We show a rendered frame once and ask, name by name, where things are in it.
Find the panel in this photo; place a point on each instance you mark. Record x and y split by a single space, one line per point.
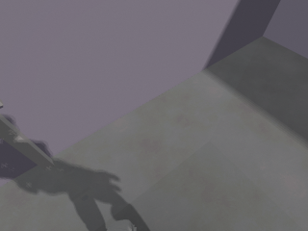
20 142

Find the left robot thigh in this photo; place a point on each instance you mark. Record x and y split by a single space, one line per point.
122 225

